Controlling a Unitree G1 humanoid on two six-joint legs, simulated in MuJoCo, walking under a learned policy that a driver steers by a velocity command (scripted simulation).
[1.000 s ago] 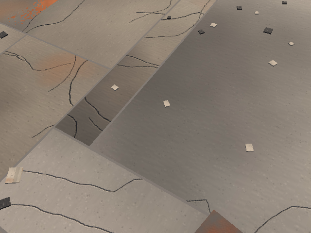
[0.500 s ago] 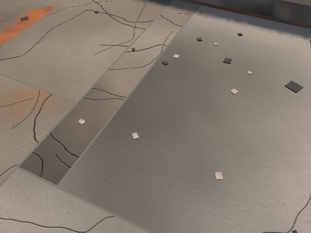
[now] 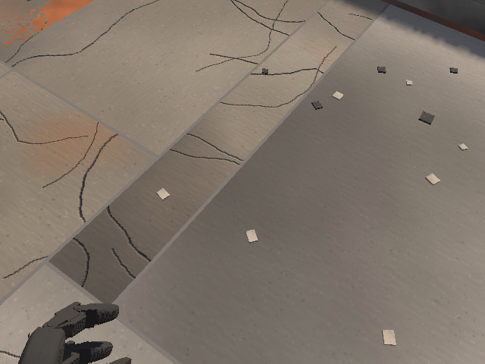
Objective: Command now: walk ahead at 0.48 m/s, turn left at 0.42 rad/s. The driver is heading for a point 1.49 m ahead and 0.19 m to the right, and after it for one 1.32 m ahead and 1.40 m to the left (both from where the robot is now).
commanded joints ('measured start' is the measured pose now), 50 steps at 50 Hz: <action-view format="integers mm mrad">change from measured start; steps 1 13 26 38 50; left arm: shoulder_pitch -77 231 356 257 6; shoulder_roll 102 89 159 61 73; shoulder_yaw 33 42 64 47 40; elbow -79 59 113 14 -106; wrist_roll -5 -2 -25 -22 -20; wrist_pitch -26 -6 43 85 78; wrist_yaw -4 13 40 32 -29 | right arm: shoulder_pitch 17 -122 -268 -194 -110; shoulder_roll -173 -79 -138 -106 -222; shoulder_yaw -50 -9 -33 -46 -83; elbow -32 -113 -172 -85 -4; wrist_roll -2 -19 -19 -41 -3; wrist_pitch -2 -29 -73 -80 -25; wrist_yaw -14 23 39 29 13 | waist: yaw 31 83 56 85 43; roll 160 -40 -41 116 110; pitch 1 -55 -70 -16 15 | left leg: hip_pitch -28 -615 -192 -104 90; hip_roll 260 176 103 352 369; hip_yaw -164 84 133 72 348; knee -9 793 154 -167 -25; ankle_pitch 479 8 275 336 782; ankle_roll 87 -70 -63 114 45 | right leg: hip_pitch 102 487 395 -103 17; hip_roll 14 -205 -144 -122 -32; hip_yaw -17 245 193 34 -146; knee -35 -317 -123 561 129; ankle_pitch -9 -82 -143 -259 -214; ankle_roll -35 -299 -167 -18 -120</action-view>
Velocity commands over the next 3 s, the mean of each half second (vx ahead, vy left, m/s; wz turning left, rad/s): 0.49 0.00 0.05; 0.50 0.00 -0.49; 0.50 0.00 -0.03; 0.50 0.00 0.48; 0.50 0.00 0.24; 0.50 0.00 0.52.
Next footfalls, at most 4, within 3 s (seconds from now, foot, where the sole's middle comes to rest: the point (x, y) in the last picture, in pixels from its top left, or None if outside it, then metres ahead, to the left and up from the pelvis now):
0.08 right None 0.24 -0.12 -0.78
0.54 left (165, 355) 0.47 0.14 -0.78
1.06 right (270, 273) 0.69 -0.16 -0.78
1.60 left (225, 177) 1.06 -0.05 -0.78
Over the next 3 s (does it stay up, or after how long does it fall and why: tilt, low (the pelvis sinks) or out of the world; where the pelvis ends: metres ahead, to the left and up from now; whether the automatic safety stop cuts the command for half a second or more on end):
stays up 1.64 -0.07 0.00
